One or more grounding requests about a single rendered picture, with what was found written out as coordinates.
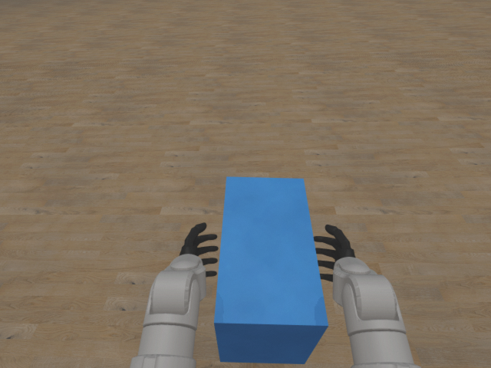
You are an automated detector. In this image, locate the left robot hand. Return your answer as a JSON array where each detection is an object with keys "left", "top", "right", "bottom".
[{"left": 180, "top": 222, "right": 219, "bottom": 277}]

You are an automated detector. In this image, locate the left robot forearm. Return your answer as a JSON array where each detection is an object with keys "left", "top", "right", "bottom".
[{"left": 130, "top": 254, "right": 206, "bottom": 368}]

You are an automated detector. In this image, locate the right robot hand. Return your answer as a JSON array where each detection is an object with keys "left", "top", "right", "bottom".
[{"left": 314, "top": 225, "right": 356, "bottom": 282}]

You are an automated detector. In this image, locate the carton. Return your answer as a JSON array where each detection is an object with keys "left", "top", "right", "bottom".
[{"left": 214, "top": 176, "right": 328, "bottom": 364}]

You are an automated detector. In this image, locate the right robot forearm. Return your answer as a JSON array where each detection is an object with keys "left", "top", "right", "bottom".
[{"left": 333, "top": 257, "right": 421, "bottom": 368}]

